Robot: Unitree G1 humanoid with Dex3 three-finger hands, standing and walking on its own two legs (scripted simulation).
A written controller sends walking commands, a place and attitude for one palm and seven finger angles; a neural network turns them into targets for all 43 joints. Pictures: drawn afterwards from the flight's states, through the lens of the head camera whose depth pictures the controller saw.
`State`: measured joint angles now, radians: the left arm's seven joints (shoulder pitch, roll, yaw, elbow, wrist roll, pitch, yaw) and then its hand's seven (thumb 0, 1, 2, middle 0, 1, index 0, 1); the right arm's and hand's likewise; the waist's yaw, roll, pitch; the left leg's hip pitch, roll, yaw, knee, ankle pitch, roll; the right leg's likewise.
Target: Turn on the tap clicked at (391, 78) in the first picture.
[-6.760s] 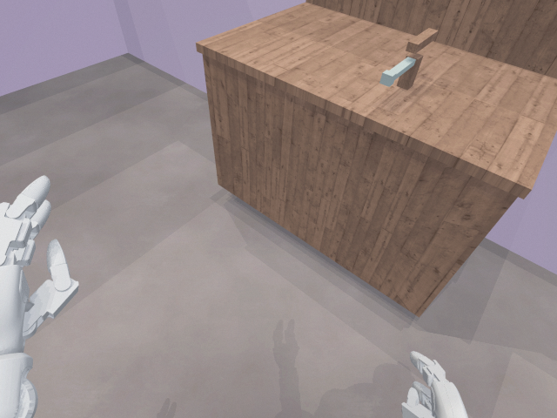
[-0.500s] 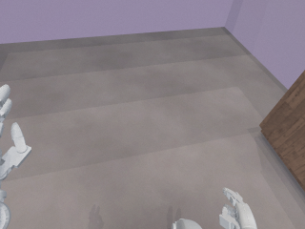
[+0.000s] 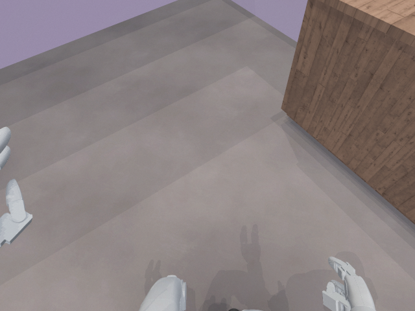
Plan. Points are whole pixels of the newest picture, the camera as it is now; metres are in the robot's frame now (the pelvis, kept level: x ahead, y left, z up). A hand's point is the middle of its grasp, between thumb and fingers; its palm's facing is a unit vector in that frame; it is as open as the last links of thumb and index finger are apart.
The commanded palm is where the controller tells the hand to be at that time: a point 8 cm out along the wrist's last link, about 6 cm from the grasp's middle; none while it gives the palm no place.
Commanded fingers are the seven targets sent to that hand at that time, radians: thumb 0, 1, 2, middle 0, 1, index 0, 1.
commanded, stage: walk to a spot facing it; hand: left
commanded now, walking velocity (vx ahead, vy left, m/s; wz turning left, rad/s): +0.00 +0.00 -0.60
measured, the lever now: out of the picture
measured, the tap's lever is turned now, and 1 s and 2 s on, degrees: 0 0 0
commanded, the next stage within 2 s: turn to face it in 1.08 s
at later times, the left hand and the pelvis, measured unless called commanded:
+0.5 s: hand (53, 196) +0.25 +0.21 +0.17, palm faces +0.21 -0.90 -0.38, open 7.4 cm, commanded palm +0.21 +0.26 +0.17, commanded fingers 0.00 0.90 0.90 -0.20 -0.30 -0.20 -0.30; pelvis -0.02 +0.02 -0.01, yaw -14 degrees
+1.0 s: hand (213, 122) +0.37 +0.00 +0.17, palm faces -0.21 -0.80 -0.57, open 7.4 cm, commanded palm +0.34 +0.10 +0.17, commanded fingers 0.00 0.90 0.90 -0.20 -0.30 -0.20 -0.30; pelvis +0.06 -0.05 -0.03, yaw -32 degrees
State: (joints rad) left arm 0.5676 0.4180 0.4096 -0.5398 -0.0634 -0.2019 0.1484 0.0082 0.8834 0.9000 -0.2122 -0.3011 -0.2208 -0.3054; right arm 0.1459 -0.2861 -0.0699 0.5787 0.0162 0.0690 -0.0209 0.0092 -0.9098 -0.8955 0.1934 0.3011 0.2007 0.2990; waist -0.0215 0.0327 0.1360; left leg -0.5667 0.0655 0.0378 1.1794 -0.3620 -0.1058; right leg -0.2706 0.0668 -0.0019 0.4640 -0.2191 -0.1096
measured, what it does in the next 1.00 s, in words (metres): steps on the spot, turning right: left foot, then right foot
